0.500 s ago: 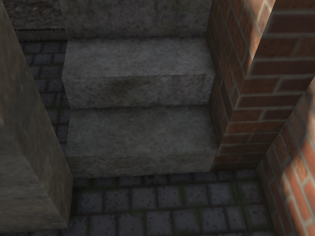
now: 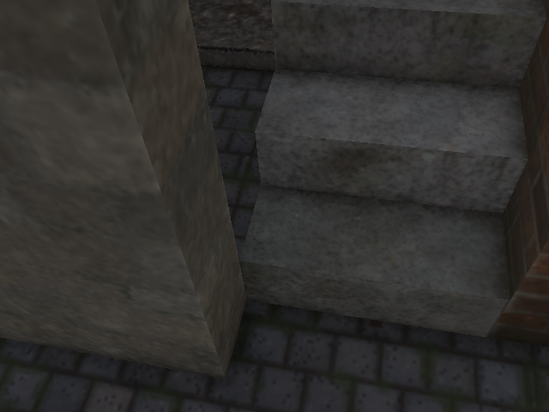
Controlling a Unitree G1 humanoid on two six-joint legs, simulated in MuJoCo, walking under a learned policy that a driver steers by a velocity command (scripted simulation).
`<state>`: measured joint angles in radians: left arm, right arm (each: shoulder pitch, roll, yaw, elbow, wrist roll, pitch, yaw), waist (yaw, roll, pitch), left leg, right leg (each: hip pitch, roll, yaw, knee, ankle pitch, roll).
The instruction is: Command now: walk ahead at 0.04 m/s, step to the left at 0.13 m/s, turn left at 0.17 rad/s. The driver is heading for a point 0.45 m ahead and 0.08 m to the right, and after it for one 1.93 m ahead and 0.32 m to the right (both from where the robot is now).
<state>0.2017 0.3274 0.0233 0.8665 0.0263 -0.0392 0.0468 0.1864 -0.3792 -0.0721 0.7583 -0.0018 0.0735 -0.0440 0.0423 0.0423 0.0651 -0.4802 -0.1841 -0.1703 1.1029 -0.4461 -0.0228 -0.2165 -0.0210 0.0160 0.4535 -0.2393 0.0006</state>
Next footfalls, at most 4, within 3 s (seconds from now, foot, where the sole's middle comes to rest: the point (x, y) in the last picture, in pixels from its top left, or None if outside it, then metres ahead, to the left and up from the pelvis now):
0.24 left None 0.05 0.19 -0.78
0.92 right None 0.03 -0.03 -0.78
1.30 left None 0.13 0.13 -0.78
1.66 right None -0.01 -0.13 -0.78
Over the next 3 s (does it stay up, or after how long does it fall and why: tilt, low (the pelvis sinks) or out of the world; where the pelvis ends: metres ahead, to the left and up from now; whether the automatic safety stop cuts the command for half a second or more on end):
stays up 0.07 0.00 -0.01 its command is cut before an obstacle from the start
